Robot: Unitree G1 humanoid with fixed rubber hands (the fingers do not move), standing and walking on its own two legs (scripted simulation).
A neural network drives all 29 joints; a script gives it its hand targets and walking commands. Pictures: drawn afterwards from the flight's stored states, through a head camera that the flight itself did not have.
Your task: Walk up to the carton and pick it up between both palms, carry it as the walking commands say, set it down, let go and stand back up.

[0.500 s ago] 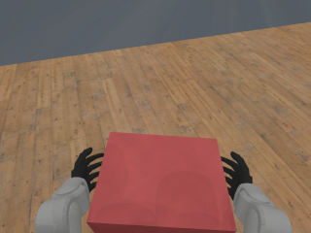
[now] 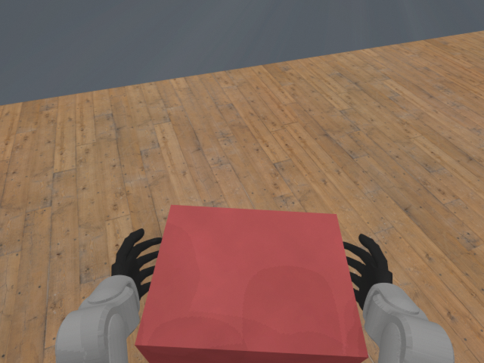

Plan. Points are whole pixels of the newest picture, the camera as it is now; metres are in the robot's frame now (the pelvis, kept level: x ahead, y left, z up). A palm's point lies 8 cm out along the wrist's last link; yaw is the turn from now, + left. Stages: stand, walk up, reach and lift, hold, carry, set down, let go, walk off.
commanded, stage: carry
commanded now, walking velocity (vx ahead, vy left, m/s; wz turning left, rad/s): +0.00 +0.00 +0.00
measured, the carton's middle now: (248, 302) +0.23 +0.00 +0.01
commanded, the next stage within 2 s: hold in 0.06 s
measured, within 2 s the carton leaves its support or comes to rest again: neither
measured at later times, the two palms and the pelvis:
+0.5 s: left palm (136, 265) +0.27 +0.18 +0.04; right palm (342, 261) +0.29 -0.15 +0.04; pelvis +0.01 +0.01 +0.01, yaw -8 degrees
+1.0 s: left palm (155, 262) +0.28 +0.16 +0.02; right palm (361, 301) +0.23 -0.17 +0.03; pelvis -0.01 +0.05 +0.01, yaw -11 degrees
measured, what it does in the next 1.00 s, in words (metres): shifts its weight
